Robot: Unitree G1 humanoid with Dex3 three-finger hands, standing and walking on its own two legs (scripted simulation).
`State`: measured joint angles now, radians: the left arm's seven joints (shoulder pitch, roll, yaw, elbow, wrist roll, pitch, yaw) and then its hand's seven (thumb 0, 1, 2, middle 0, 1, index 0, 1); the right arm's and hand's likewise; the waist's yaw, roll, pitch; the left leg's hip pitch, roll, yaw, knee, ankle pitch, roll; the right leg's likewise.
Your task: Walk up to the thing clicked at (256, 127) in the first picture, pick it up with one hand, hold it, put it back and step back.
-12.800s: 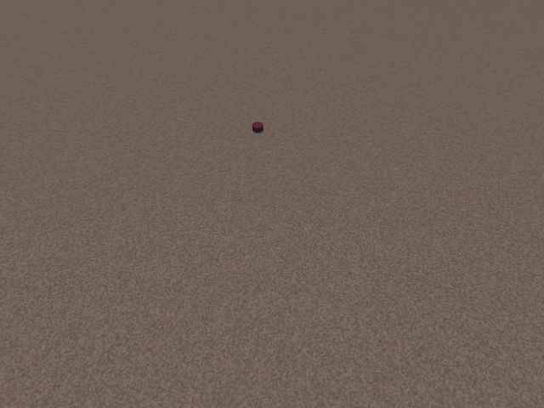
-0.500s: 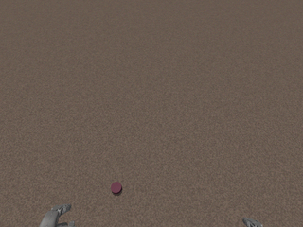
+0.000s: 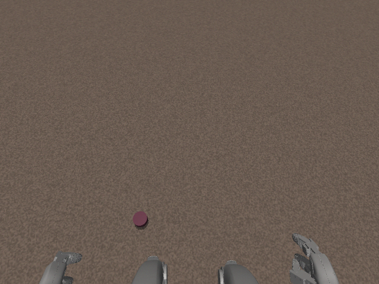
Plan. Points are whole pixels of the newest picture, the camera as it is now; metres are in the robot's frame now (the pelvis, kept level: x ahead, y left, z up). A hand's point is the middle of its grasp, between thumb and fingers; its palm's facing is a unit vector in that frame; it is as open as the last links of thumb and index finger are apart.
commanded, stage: rise first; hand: left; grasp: from above
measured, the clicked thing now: (140, 219) +0.41 +0.23 -0.68
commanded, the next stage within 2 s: none
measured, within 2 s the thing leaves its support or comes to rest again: neither
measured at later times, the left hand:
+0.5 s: hand (94, 262) +0.20 +0.29 -0.30, palm faces -0.41 -0.57 -0.71, open 14.0 cm
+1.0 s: hand (108, 236) +0.30 +0.30 -0.45, palm faces -0.47 -0.17 -0.87, open 14.1 cm
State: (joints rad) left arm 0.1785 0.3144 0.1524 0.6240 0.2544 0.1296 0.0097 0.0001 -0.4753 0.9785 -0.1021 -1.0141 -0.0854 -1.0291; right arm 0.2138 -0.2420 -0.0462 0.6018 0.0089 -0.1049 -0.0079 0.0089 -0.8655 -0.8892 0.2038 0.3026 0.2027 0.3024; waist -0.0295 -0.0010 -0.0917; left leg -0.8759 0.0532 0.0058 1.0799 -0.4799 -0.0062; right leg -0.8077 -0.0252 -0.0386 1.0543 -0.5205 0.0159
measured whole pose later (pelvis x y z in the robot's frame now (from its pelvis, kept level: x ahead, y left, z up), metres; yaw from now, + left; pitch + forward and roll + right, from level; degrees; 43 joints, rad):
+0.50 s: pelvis -0.04 -0.01 -0.16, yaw -1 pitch +31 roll -2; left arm -0.11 0.45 0.15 0.71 0.63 -0.08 0.09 0.00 -0.51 0.99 -0.07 -1.07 -0.06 -1.08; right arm 0.08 -0.28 -0.05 0.63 0.00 -0.20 0.03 0.01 -0.86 -0.89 0.20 0.30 0.20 0.30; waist -0.02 0.00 -0.19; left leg -1.63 0.06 -0.03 1.72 -0.64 -0.01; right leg -1.56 -0.02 -0.04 1.72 -0.70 0.01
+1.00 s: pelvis -0.09 +0.00 -0.31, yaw -6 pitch +32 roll -6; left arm -0.58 0.66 0.16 1.09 1.05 -0.27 0.24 0.00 -0.54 1.05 -0.07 -1.03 -0.06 -1.04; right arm 0.13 -0.26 -0.03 0.77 -0.07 -0.07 0.08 0.01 -0.88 -0.89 0.20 0.30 0.20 0.30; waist -0.07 -0.01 -0.10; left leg -2.15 0.07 -0.11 2.19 -0.62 0.00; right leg -2.05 0.00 -0.07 2.16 -0.68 0.01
